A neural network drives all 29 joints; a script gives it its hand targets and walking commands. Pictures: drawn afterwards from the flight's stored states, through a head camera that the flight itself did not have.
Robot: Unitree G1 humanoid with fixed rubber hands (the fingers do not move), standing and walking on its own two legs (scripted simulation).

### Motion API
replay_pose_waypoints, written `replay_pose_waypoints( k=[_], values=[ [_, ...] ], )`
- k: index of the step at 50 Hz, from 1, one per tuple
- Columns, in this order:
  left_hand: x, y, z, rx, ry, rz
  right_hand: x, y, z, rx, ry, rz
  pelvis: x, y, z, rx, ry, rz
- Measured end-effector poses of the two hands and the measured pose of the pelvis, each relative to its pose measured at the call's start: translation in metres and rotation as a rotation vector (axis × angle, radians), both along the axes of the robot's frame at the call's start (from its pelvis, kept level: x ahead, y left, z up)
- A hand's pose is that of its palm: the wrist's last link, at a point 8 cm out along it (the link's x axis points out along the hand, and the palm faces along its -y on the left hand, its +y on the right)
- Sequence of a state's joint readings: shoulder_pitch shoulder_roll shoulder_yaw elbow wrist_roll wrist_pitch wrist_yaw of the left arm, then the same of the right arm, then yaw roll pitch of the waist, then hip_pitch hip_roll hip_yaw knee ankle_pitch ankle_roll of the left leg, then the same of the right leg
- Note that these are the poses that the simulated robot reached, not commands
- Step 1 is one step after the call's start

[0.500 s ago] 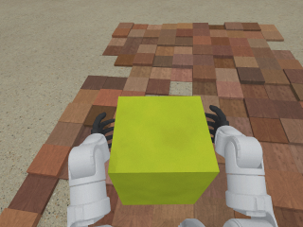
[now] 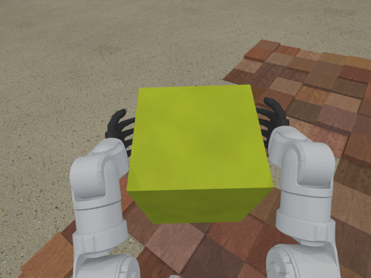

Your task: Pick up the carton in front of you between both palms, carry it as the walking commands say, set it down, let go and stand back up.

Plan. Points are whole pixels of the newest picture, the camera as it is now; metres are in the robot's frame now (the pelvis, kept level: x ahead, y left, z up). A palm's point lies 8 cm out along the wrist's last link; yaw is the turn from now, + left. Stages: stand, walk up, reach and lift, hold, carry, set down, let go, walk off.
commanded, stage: carry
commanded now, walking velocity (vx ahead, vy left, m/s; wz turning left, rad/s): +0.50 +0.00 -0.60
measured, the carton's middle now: (195, 162) +0.35 +0.03 +0.09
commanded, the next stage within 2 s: none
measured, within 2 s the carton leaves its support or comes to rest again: neither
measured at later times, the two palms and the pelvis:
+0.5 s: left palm (186, 84) +0.66 +0.08 +0.08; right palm (289, 94) +0.58 -0.21 +0.09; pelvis +0.29 +0.02 -0.02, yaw -13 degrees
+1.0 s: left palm (234, 46) +0.97 -0.09 +0.05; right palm (312, 62) +0.83 -0.35 +0.05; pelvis +0.64 -0.07 -0.04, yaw -29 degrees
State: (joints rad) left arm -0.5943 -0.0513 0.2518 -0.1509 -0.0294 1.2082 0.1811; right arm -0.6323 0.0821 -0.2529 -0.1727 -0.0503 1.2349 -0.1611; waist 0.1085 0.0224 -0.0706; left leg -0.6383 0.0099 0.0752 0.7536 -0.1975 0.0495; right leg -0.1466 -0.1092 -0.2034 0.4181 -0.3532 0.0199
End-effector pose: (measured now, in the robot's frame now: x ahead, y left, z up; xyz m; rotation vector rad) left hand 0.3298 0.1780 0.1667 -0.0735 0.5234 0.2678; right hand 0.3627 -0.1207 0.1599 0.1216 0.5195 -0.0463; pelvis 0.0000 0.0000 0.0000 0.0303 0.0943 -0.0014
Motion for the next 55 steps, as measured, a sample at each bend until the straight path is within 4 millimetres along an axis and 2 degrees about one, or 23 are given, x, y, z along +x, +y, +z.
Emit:
replay_pose_waypoints(
  k=[4, 6, 8, 13, 17, 21, 28, 31, 33, 35, 39, 46, 52, 55],
  values=[
    [0.062, 0.010, -0.011, -0.021, 0.019, -0.030, 0.054, 0.009, -0.004, -0.032, 0.018, -0.026, 0.057, 0.011, -0.015, -0.021, -0.012, -0.018],
    [0.099, 0.010, -0.023, -0.031, 0.017, -0.075, 0.077, 0.008, -0.011, -0.054, 0.017, -0.066, 0.086, 0.020, -0.030, -0.040, -0.024, -0.040],
    [0.130, 0.004, -0.039, -0.054, 0.055, -0.119, 0.094, 0.003, -0.024, -0.081, 0.055, -0.108, 0.106, 0.024, -0.033, -0.034, -0.028, -0.054],
    [0.190, -0.026, -0.072, -0.091, 0.180, -0.215, 0.118, -0.025, -0.054, -0.070, 0.182, -0.238, 0.153, 0.034, -0.019, -0.061, -0.019, -0.098],
    [0.237, -0.051, -0.080, -0.101, 0.172, -0.275, 0.144, -0.047, -0.060, -0.055, 0.175, -0.322, 0.192, 0.037, -0.011, -0.074, -0.006, -0.140],
    [0.283, -0.074, -0.082, -0.102, 0.141, -0.316, 0.177, -0.066, -0.062, -0.037, 0.140, -0.362, 0.240, 0.033, -0.011, -0.076, 0.002, -0.183],
    [0.371, -0.118, -0.088, -0.072, 0.108, -0.369, 0.252, -0.107, -0.073, -0.037, 0.108, -0.398, 0.342, 0.006, -0.025, -0.044, -0.028, -0.253],
    [0.413, -0.135, -0.087, -0.046, 0.077, -0.358, 0.299, -0.125, -0.079, -0.036, 0.079, -0.373, 0.391, -0.015, -0.040, -0.028, -0.055, -0.264],
    [0.441, -0.142, -0.090, -0.008, 0.069, -0.358, 0.330, -0.134, -0.085, -0.041, 0.074, -0.349, 0.414, -0.022, -0.048, -0.045, -0.048, -0.298],
    [0.463, -0.149, -0.098, 0.009, 0.100, -0.368, 0.353, -0.140, -0.092, -0.046, 0.105, -0.344, 0.436, -0.030, -0.048, -0.049, -0.037, -0.329],
    [0.504, -0.172, -0.111, -0.008, 0.169, -0.399, 0.380, -0.159, -0.105, -0.022, 0.172, -0.401, 0.483, -0.046, -0.041, -0.037, -0.019, -0.371],
    [0.586, -0.236, -0.113, -0.025, 0.161, -0.507, 0.423, -0.207, -0.113, 0.018, 0.157, -0.552, 0.580, -0.064, -0.032, -0.011, 0.016, -0.454],
    [0.674, -0.283, -0.117, -0.018, 0.091, -0.625, 0.486, -0.241, -0.112, -0.005, 0.093, -0.648, 0.677, -0.081, -0.049, -0.018, 0.004, -0.551],
    [0.711, -0.310, -0.118, -0.015, 0.106, -0.703, 0.510, -0.259, -0.107, -0.035, 0.115, -0.693, 0.707, -0.091, -0.046, -0.008, -0.004, -0.605]
  ],
)
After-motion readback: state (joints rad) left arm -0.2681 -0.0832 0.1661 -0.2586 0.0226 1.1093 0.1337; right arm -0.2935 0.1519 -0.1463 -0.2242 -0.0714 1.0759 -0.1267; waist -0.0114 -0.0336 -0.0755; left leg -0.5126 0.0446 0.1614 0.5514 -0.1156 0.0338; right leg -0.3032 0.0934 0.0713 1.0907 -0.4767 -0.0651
